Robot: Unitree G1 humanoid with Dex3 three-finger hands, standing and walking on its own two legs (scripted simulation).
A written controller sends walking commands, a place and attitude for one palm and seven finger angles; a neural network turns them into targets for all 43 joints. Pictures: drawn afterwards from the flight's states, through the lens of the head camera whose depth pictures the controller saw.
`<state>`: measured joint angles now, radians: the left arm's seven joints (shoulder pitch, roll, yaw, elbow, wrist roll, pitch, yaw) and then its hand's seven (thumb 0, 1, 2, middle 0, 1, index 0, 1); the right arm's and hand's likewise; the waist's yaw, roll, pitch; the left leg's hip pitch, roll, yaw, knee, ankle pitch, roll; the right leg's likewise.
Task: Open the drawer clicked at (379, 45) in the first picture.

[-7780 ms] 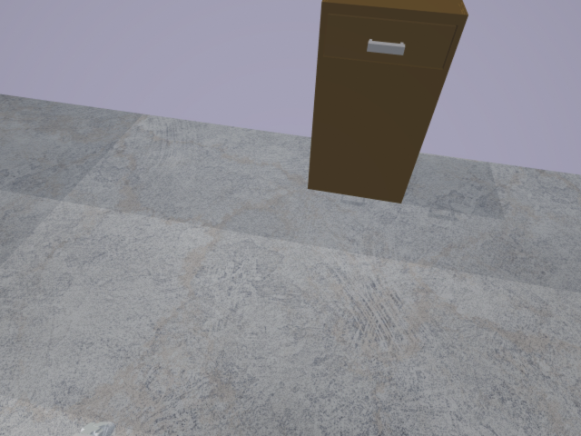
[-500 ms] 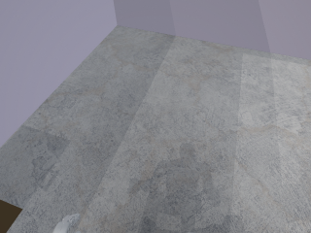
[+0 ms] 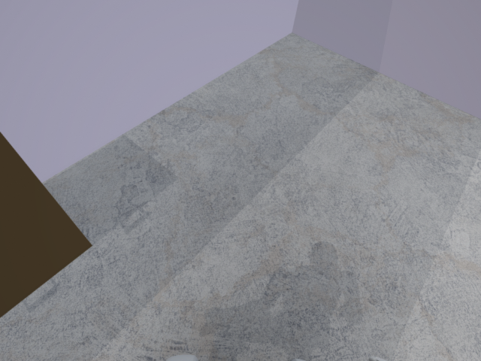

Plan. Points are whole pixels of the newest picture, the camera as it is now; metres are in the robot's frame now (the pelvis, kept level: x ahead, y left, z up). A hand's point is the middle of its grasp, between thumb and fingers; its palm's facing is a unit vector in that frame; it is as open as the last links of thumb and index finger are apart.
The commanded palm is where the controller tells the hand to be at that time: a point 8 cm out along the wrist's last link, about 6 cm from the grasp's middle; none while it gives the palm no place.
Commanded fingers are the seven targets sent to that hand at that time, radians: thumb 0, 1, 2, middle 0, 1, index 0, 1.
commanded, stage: turn to face it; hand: left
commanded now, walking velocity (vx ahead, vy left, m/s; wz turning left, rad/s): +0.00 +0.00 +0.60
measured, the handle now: out of the picture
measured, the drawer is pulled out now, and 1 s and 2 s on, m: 0.00 0.00 0.00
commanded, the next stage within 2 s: take the last steps up to it in 1.48 s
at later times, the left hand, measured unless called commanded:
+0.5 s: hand out of the picture +0.06 +0.20 -0.12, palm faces +0.27 -0.92 -0.30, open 7.4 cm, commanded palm none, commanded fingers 0.00 0.90 0.90 -0.20 -0.30 -0.20 -0.30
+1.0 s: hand out of the picture -0.15 +0.22 -0.16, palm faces +0.60 -0.75 -0.27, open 7.4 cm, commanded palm none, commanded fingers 0.00 0.90 0.90 -0.20 -0.30 -0.20 -0.30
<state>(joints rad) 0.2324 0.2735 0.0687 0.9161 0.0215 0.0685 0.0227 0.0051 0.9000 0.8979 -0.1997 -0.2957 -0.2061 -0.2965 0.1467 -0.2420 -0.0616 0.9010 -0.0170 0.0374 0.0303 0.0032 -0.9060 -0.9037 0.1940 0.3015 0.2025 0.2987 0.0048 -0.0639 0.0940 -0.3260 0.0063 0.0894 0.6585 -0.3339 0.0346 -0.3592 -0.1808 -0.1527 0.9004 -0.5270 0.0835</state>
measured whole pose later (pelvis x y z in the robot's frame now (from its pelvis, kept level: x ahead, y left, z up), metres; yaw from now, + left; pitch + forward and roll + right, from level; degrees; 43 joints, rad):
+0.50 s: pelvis -0.01 -0.03 +0.01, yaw +17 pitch +0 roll +0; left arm 0.14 0.20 0.03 0.84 0.02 0.02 0.03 0.00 0.90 0.90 -0.20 -0.30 -0.20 -0.30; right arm 0.23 -0.25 -0.09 0.92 -0.02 0.07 0.01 0.00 -0.90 -0.90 0.20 0.30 0.21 0.30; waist -0.05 0.05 0.05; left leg -0.42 -0.09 -0.13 0.77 -0.40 -0.01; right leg -0.26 -0.02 -0.05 0.57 -0.31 0.00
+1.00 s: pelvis -0.05 +0.00 +0.01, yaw +35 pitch -1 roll -1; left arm 0.23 0.29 0.08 0.94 0.02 0.08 0.02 0.01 0.90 0.90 -0.20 -0.30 -0.20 -0.30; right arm 0.14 -0.24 -0.05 0.89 -0.02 0.03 0.01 0.00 -0.90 -0.90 0.20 0.30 0.20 0.30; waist 0.01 -0.05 0.08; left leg -0.29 -0.01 0.03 0.59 -0.29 0.04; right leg -0.45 -0.12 -0.07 1.11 -0.48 0.09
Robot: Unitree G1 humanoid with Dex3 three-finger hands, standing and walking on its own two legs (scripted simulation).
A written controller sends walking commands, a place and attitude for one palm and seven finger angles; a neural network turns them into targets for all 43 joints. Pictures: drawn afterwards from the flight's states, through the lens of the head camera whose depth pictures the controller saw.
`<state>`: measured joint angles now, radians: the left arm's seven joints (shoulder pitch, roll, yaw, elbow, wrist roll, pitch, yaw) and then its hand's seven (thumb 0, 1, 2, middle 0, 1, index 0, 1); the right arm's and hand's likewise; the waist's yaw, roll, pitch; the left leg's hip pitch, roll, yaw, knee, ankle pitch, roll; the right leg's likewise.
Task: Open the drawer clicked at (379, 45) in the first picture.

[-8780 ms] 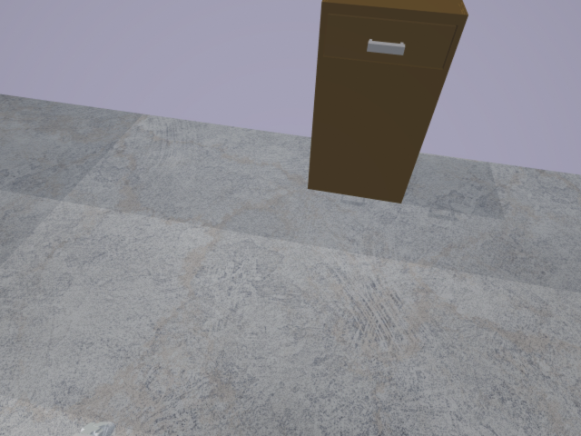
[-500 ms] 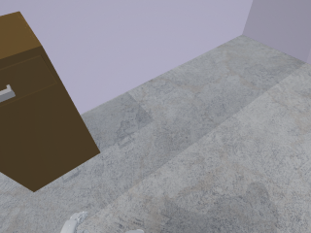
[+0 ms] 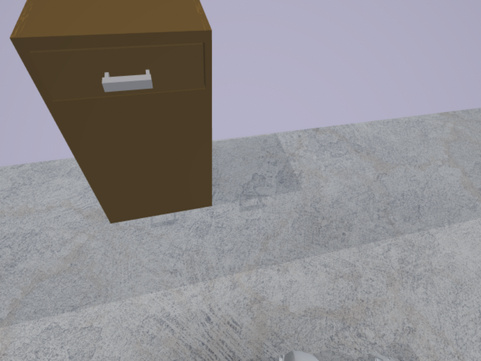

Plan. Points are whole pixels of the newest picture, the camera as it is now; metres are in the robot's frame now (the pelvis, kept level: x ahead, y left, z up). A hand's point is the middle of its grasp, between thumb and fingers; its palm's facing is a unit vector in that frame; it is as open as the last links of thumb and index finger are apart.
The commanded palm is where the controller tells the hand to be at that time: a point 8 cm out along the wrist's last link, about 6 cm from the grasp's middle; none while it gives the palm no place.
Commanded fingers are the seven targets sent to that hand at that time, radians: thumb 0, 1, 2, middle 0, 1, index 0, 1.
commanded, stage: turn to face it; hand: left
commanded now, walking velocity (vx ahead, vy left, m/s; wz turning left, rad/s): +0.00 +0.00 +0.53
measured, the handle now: (127, 78) +0.78 +0.37 -0.01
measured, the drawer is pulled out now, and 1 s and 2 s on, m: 0.00 0.00 0.00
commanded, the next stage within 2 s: take the last steps up to it in 0.48 s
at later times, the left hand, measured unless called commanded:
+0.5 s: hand out of the picture +0.02 +0.17 -0.14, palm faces +0.25 -0.93 -0.27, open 7.4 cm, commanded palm none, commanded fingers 0.00 0.90 0.90 -0.20 -0.30 -0.20 -0.30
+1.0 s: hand out of the picture -0.07 +0.21 -0.16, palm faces +0.34 -0.92 -0.18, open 7.4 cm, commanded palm none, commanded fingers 0.00 0.90 0.90 -0.20 -0.30 -0.20 -0.30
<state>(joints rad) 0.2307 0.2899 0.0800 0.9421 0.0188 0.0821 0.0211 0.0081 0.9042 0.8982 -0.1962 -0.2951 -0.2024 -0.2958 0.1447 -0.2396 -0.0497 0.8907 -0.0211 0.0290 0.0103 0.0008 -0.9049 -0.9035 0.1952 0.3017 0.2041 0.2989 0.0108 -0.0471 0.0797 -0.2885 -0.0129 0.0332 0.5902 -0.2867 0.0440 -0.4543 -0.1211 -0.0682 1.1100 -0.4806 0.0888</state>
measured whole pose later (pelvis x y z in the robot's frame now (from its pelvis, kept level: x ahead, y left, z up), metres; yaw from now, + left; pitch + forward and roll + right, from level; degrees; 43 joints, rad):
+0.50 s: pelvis -0.03 -0.04 +0.01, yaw +14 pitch -2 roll +1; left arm 0.22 0.17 0.03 0.90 0.02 0.03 0.03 0.00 0.90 0.90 -0.20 -0.30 -0.21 -0.30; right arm 0.24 -0.25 -0.09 0.96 -0.02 0.09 0.02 0.00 -0.90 -0.90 0.20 0.30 0.20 0.30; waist -0.03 0.05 0.04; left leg -0.49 -0.04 -0.05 1.10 -0.39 -0.03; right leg -0.22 -0.05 -0.09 0.53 -0.28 -0.01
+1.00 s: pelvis -0.01 +0.02 +0.02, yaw +18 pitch -2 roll -1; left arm 0.29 0.22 0.05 1.08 0.03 0.04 -0.02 0.01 0.91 0.90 -0.19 -0.29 -0.20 -0.30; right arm 0.37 -0.11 -0.01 1.07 -0.02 -0.04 -0.02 0.00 -0.90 -0.90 0.20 0.30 0.21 0.30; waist 0.00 -0.03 0.02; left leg -0.03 0.00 0.05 0.31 -0.26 0.03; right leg -0.52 -0.09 -0.06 1.03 -0.26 0.06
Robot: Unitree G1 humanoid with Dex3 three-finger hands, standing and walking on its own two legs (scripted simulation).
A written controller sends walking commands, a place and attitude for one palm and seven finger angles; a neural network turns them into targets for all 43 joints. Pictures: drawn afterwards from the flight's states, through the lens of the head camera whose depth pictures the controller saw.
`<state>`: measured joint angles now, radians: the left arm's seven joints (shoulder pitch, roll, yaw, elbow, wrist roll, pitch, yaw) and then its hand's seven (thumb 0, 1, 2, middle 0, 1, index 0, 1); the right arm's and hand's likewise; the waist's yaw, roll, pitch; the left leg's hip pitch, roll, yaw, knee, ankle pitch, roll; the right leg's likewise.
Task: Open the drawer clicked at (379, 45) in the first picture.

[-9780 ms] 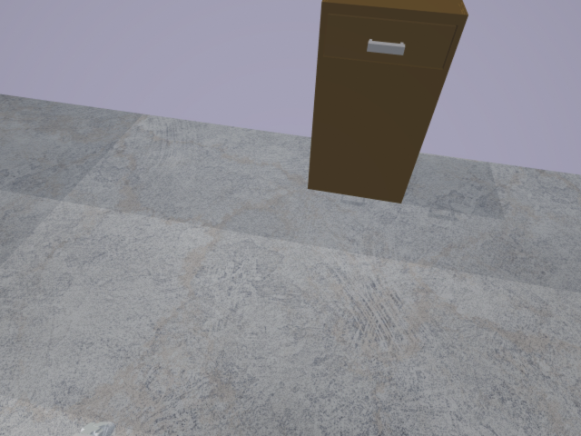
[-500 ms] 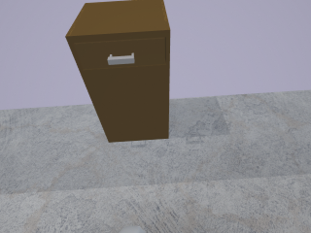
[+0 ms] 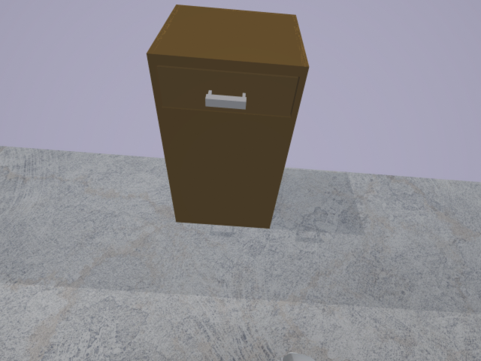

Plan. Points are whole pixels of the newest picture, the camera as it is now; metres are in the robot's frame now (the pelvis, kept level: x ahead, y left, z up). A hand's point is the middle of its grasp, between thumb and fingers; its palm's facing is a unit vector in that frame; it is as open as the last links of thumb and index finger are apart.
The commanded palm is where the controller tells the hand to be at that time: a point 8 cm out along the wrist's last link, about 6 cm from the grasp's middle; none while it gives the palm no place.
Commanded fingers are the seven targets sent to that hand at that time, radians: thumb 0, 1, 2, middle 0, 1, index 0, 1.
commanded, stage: take the last steps up to it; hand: left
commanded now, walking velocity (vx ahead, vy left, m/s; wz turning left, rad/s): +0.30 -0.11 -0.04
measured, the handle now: (226, 97) +0.85 +0.09 -0.02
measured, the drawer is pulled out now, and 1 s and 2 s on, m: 0.00 0.00 0.00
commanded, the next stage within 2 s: come to a stop and stand still in 0.80 s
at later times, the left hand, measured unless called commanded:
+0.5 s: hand (189, 343) +0.19 +0.10 -0.17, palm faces +0.06 -0.97 -0.22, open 7.2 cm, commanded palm none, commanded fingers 0.00 0.90 0.90 -0.20 -0.30 -0.20 -0.30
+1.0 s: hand (197, 281) +0.33 +0.11 -0.18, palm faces +0.04 -0.98 -0.20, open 7.3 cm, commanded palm none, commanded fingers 0.00 0.90 0.90 -0.20 -0.30 -0.20 -0.30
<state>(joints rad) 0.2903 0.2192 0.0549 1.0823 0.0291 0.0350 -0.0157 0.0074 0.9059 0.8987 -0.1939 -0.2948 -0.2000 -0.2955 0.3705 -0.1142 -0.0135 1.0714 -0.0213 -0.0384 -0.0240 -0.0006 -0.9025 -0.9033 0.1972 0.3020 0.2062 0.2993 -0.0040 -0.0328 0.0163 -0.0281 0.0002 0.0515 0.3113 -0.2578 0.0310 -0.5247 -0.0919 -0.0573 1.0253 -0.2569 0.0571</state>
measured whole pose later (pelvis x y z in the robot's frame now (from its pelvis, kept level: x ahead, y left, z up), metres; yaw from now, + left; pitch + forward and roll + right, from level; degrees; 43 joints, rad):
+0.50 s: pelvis +0.15 -0.08 -0.01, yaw +1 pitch -1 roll -1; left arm 0.24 0.17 0.05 1.07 0.03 -0.06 0.02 -0.02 0.94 0.90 -0.20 -0.30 -0.20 -0.30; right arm 0.28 -0.19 -0.07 1.05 -0.03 0.01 0.00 0.00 -0.91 -0.90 0.19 0.30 0.20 0.30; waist -0.03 0.02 -0.01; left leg -0.51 0.12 0.08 1.00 -0.29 -0.01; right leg -0.18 0.00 -0.18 0.41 -0.21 -0.06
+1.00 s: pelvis +0.30 -0.07 -0.01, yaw +1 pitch -1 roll +1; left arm 0.25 0.17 0.05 1.08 0.03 0.00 0.01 0.02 0.93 0.90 -0.20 -0.29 -0.20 -0.30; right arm 0.30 -0.16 -0.04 1.09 -0.03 -0.03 -0.03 -0.01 -0.93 -0.90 0.20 0.30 0.20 0.30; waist -0.01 -0.02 0.04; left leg -0.13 0.04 0.16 0.42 -0.27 0.00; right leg -0.42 -0.10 -0.08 0.74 -0.27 0.03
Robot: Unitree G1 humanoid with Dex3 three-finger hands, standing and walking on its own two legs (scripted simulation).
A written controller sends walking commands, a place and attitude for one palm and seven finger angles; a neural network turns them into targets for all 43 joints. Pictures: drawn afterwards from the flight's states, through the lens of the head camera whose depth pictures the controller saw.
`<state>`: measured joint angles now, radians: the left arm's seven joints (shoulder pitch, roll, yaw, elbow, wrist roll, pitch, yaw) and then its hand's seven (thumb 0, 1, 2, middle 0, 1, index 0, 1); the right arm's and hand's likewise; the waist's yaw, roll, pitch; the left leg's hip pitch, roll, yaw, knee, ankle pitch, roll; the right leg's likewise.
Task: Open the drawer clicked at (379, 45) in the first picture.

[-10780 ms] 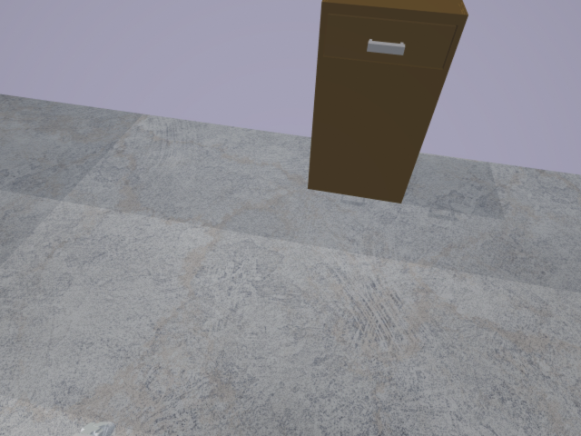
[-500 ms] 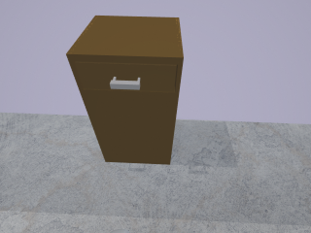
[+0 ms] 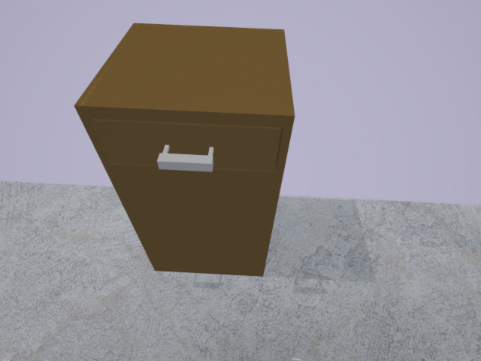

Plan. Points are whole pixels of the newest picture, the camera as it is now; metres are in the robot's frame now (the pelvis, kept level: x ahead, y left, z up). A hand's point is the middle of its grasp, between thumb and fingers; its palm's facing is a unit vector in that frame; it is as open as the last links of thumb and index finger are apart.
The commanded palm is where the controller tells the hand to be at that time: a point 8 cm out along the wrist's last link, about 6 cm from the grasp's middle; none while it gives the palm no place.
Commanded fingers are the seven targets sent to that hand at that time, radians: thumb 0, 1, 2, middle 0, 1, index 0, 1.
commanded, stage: come to a stop and stand still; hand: left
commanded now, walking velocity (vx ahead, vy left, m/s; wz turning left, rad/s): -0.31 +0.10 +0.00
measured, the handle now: (187, 155) +0.55 +0.16 -0.01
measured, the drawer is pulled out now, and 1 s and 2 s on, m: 0.00 0.00 0.00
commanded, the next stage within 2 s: look again from close up in 1.22 s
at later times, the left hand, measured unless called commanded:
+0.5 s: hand out of the picture +0.05 +0.21 -0.18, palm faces +0.07 -0.98 -0.21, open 7.4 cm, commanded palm none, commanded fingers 0.00 0.90 0.90 -0.20 -0.30 -0.20 -0.30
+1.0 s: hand out of the picture -0.02 +0.14 -0.17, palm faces +0.04 -0.98 -0.19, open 7.3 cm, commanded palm none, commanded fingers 0.00 0.90 0.90 -0.20 -0.30 -0.20 -0.30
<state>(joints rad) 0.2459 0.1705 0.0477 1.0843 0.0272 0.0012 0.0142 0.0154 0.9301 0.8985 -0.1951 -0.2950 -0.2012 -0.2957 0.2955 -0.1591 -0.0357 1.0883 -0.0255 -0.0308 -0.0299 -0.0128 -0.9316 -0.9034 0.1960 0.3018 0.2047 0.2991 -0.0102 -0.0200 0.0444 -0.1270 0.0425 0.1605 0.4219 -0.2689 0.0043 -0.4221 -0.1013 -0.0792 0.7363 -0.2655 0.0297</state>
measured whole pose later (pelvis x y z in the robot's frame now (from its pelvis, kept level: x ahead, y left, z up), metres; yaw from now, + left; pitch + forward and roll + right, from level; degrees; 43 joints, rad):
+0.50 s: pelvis -0.02 +0.02 -0.01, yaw +1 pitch -2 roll +0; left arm 0.17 0.21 0.06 1.02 0.03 0.07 0.03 0.00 0.90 0.90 -0.20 -0.30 -0.20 -0.30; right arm 0.22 -0.16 -0.03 1.00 -0.03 0.02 -0.02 0.00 -0.91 -0.90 0.19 0.30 0.20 0.30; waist 0.00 -0.05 0.02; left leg -0.23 0.01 0.04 0.56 -0.31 0.01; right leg -0.44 -0.06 -0.02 0.74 -0.34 0.03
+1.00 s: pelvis -0.01 -0.02 +0.00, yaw +0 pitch -1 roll +1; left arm 0.29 0.11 0.00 1.17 0.01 0.00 0.04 0.02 0.93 0.90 -0.20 -0.30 -0.20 -0.30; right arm 0.32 -0.13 -0.01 1.17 -0.01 0.01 -0.04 0.00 -0.91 -0.90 0.19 0.30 0.20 0.30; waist -0.02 0.02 0.02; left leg -0.15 0.06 0.03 0.41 -0.23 -0.05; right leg -0.13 0.03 -0.07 0.43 -0.28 -0.06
